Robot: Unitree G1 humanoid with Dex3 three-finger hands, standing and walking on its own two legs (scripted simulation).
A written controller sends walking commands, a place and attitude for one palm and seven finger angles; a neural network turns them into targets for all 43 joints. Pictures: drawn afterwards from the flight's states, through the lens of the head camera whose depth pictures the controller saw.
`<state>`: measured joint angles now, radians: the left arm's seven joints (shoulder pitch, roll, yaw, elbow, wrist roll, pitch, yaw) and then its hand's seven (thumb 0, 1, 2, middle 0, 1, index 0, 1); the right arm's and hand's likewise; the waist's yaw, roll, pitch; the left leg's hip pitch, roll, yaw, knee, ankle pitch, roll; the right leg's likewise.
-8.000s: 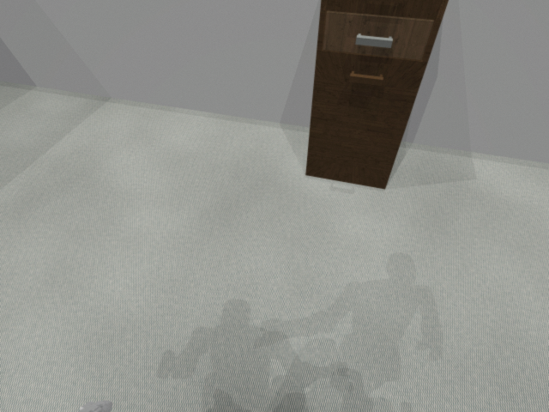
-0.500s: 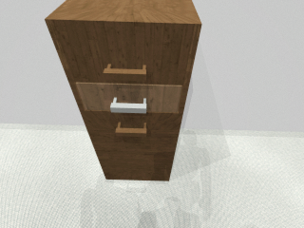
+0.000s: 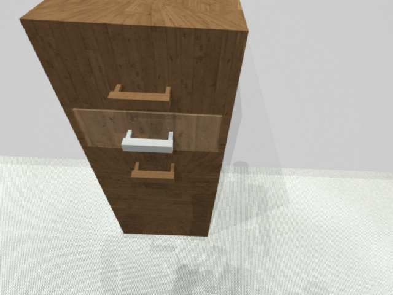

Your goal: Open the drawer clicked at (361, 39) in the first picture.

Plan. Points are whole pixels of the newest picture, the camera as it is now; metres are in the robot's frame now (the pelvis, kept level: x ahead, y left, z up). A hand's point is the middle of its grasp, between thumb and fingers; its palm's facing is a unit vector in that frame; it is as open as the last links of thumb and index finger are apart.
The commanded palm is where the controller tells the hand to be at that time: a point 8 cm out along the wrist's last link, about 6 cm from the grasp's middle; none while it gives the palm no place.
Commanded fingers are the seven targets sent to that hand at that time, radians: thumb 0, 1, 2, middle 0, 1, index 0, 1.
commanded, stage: come to a stop and stand still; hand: left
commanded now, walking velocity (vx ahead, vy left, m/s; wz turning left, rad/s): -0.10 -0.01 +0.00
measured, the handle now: (149, 139) +0.49 +0.17 -0.01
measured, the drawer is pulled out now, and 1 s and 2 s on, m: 0.00 0.00 0.00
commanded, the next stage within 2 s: look again from close up in 1.22 s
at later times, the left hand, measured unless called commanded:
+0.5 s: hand out of the picture +0.03 +0.24 -0.17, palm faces +0.00 -0.96 -0.26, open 7.4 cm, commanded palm none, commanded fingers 0.00 0.90 0.90 -0.20 -0.30 -0.20 -0.30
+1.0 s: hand out of the picture +0.01 +0.25 -0.18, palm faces -0.02 -0.98 -0.19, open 7.4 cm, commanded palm none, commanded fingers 0.00 0.90 0.90 -0.20 -0.30 -0.20 -0.30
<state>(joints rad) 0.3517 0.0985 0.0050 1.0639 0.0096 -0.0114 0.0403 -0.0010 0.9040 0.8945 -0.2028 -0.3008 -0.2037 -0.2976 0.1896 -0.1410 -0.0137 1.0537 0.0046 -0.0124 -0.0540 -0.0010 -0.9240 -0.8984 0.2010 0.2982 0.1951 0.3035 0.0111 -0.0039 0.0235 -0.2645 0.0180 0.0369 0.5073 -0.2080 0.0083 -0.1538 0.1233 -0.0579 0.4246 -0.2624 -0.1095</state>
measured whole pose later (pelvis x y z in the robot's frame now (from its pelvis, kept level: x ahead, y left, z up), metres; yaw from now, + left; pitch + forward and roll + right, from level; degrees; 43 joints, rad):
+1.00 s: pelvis +0.01 +0.07 +0.01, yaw +0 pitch -1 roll +0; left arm 0.27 0.20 -0.03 1.10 0.01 0.00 0.03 0.00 0.90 0.89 -0.20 -0.30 -0.20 -0.30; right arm 0.21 -0.22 0.02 1.09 -0.01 -0.03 -0.02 0.00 -0.91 -0.90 0.20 0.30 0.20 0.30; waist 0.00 -0.03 0.02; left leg -0.18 -0.11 0.07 0.36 -0.17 0.13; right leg -0.14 0.00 -0.02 0.42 -0.27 0.00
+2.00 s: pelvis +0.02 +0.07 +0.01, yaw +0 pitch -1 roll +0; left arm 0.29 0.18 -0.02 1.13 0.01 0.01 0.04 0.00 0.91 0.89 -0.20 -0.30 -0.20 -0.30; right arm 0.26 -0.16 0.02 1.16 0.00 -0.03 -0.04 0.00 -0.91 -0.90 0.20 0.30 0.20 0.30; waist 0.00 -0.04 0.02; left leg -0.15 -0.13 0.07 0.31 -0.16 0.13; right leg -0.12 -0.02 -0.01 0.41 -0.28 0.01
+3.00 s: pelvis -0.02 -0.05 +0.00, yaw +2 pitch +0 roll -1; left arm 0.30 0.15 0.00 1.06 0.02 0.00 0.06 0.00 0.91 0.89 -0.20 -0.30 -0.20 -0.30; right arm 0.18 -0.17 -0.01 1.01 -0.01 0.02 -0.02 0.00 -0.92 -0.90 0.20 0.30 0.20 0.30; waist 0.03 0.00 0.04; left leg -0.26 -0.03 0.06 0.56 -0.29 0.05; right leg -0.24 0.00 -0.06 0.54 -0.29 -0.02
